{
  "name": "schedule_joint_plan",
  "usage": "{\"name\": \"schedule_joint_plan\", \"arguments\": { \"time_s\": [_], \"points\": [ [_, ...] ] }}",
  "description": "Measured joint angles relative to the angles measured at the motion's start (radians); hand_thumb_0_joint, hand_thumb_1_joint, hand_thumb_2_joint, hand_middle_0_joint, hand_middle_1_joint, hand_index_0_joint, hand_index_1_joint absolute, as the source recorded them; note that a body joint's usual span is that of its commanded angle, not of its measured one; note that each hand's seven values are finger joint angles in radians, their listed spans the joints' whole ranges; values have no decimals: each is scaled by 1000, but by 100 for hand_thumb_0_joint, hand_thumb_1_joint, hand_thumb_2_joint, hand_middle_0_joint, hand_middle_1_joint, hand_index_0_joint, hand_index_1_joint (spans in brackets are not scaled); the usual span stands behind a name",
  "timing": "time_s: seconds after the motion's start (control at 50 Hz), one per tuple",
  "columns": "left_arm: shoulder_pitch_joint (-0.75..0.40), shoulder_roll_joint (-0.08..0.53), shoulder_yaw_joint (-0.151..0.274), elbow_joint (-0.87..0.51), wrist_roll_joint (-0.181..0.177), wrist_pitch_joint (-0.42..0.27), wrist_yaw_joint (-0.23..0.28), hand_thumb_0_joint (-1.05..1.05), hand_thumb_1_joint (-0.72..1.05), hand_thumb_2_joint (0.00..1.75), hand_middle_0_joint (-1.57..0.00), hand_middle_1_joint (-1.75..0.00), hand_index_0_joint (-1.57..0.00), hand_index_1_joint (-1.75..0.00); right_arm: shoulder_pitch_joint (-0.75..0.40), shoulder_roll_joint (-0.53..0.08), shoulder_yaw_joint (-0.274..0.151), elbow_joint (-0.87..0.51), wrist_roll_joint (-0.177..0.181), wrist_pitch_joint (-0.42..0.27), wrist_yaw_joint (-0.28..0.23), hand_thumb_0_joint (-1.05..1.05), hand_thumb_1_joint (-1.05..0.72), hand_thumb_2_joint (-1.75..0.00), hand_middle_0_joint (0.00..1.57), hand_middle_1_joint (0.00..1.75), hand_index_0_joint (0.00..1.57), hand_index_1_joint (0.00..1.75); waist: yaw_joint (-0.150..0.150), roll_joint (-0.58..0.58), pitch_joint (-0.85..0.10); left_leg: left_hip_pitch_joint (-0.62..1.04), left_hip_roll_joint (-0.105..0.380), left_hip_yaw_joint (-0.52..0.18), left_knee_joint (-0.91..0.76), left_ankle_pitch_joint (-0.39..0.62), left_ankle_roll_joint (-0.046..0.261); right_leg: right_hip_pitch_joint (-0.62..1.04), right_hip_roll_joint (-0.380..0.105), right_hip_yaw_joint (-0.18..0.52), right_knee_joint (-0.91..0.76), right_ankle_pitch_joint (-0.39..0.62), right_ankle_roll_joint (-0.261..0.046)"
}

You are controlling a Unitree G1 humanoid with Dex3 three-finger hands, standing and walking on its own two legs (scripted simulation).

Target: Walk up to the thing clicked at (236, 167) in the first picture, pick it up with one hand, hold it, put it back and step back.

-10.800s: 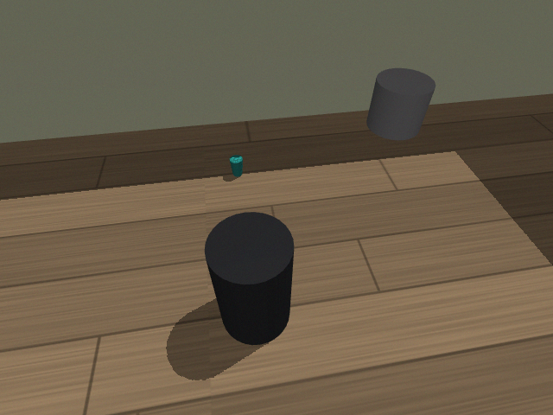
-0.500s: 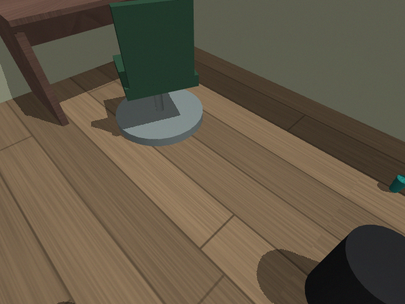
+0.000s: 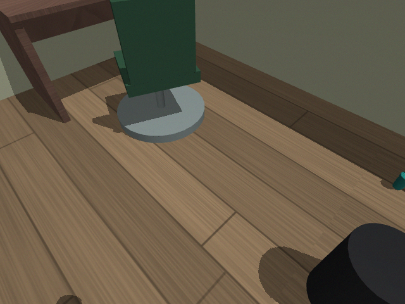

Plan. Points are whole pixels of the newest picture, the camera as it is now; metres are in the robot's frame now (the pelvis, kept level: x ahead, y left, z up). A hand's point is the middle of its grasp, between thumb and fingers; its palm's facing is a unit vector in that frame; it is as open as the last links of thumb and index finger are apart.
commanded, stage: stand
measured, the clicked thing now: (402, 181) +0.94 -1.16 -0.73
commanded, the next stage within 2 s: walk up in 0.24 s
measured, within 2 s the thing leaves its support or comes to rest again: neither
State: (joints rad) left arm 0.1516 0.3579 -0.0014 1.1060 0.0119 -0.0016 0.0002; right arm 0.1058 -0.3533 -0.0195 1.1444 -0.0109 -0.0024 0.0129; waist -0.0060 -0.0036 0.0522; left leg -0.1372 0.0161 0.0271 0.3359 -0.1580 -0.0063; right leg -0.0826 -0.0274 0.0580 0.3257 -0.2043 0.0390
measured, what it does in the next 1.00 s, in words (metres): steps on the spot, turning right: right foot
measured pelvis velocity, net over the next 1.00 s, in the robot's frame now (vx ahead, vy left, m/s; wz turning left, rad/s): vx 0.01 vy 0.04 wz -0.63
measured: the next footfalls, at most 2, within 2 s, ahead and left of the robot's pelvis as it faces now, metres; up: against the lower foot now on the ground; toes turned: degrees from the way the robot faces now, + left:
right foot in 0.68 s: +0.03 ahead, -0.14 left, +0.00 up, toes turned -20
left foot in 1.02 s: +0.15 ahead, +0.09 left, +0.00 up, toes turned -42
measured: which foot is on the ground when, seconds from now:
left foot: down 0.00-0.68, up 0.70-1.00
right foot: down 0.00-0.42, up 0.44-0.66, down 0.68-1.00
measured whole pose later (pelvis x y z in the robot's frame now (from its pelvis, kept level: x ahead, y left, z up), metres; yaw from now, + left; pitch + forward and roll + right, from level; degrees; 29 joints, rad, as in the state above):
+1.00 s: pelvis +0.01 +0.04 -0.02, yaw -36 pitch -2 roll -1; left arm 0.24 0.36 0.06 0.73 0.03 0.05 0.00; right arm 0.11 -0.39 -0.07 0.78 -0.01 0.08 0.04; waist 0.02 0.05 0.15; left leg -0.36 -0.02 -0.08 0.72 -0.42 -0.01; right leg -0.33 0.11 0.25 0.53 -0.17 0.04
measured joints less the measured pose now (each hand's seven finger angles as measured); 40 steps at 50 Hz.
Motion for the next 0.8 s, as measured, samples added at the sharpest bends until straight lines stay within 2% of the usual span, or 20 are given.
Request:
{"name": "schedule_joint_plan", "arguments": {
  "time_s": [0.24,0.28,0.32,0.4,0.42,0.44,0.48,0.54,0.6,0.64,0.68,0.7,0.74,0.8],
  "points": [
    [-12,-3,-2,-8,-1,-1,0,1,90,90,-20,-30,-21,-30,-4,0,2,-6,0,-2,-2,1,-91,-90,20,30,20,30,1,0,-5,3,2,-3,2,-5,-2,6,2,-3,-3,-4,-2],
    [4,-3,4,-38,0,8,-1,1,90,90,-20,-30,-21,-30,-16,-5,-17,-29,-4,10,7,1,-91,-90,20,30,20,30,12,6,-2,-21,14,20,46,-29,-1,-25,13,21,34,-14,-4],
    [24,-1,11,-67,5,15,-4,1,90,90,-20,-30,-21,-30,-29,-15,-36,-69,-2,17,12,1,-91,-90,20,30,20,30,10,16,6,-59,28,41,117,-69,4,-65,28,47,87,-33,-5],
    [60,11,25,-121,15,29,-5,1,90,90,-21,-30,-21,-30,-36,-33,-62,-142,-1,25,16,1,-91,-90,20,30,20,30,10,8,13,-108,20,63,206,-121,20,-142,41,108,188,-71,2],
    [64,18,28,-132,15,34,-3,1,90,90,-21,-30,-21,-30,-33,-32,-66,-159,-2,25,17,1,-91,-90,20,30,20,30,8,-3,15,-112,17,78,212,-126,25,-167,40,117,226,-80,-7],
    [65,22,33,-140,15,39,1,1,90,90,-21,-30,-21,-30,-30,-31,-69,-175,-4,25,19,1,-91,-90,20,30,20,30,7,-7,18,-113,21,93,216,-130,30,-204,45,107,305,-145,-17],
    [58,31,34,-148,8,49,2,1,90,90,-20,-30,-21,-30,-18,-24,-78,-200,-4,26,22,0,-91,-90,20,30,20,30,4,-2,30,-98,42,113,202,-127,33,-271,51,39,482,-243,-33],
    [54,49,39,-164,-7,54,-16,1,90,90,-20,-30,-21,-30,6,-8,-78,-224,-9,26,21,1,-91,-90,20,30,20,30,2,-3,45,-56,66,144,154,-109,23,-305,29,-42,581,-236,-39],
    [63,53,46,-183,-5,51,-36,1,90,90,-20,-30,-21,-30,16,-10,-78,-245,-16,35,27,1,-91,-90,20,30,20,30,-1,8,57,-32,89,185,155,-120,9,-269,1,-82,460,-186,-30],
    [71,51,49,-196,4,45,-38,1,90,90,-20,-30,-21,-30,13,-19,-79,-259,-15,46,34,1,-91,-90,20,30,20,30,-6,23,65,-42,112,211,214,-158,0,-236,-2,-98,362,-170,-31],
    [81,52,55,-210,13,29,-33,1,90,90,-20,-30,-21,-30,12,-30,-79,-272,-6,61,40,1,-91,-90,20,30,20,30,-9,40,67,-77,144,224,329,-222,-5,-201,12,-100,271,-67,-46],
    [80,44,59,-214,17,22,-27,1,90,90,-20,-30,-21,-30,3,-38,-81,-273,-2,70,40,1,-91,-90,20,30,20,30,-11,60,78,-108,148,187,411,-283,-4,-212,29,-96,297,-61,-50],
    [83,24,56,-233,21,19,-17,1,90,90,-20,-30,-21,-30,-16,-45,-78,-273,3,95,33,1,-91,-90,20,30,20,30,3,80,92,-180,87,71,590,-398,-14,-228,50,-62,321,-74,-56],
    [95,-2,47,-258,15,29,-6,1,90,90,-20,-30,-21,-30,-32,-42,-64,-285,12,102,36,1,-91,-90,20,30,20,30,18,93,102,-250,27,-17,707,-384,-24,-210,78,-1,247,-29,-53]
  ]
}}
